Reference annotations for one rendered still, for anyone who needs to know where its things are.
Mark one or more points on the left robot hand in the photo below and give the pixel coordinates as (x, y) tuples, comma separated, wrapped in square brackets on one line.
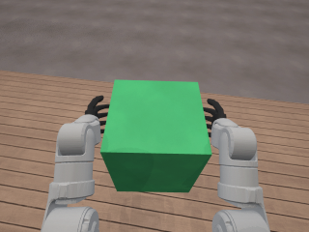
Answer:
[(93, 109)]

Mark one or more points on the right robot upper arm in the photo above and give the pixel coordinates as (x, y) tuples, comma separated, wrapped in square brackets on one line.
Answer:
[(238, 221)]

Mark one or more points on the right robot hand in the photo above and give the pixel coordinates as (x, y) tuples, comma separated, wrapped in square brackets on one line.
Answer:
[(217, 113)]

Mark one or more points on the left robot upper arm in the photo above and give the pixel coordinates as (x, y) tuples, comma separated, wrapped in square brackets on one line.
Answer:
[(72, 219)]

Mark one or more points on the carton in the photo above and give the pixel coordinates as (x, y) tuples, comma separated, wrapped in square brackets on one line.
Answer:
[(155, 137)]

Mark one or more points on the robot right forearm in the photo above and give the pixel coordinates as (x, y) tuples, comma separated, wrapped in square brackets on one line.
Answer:
[(238, 159)]

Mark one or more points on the robot left forearm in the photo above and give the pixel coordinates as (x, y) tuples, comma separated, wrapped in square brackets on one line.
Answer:
[(73, 171)]

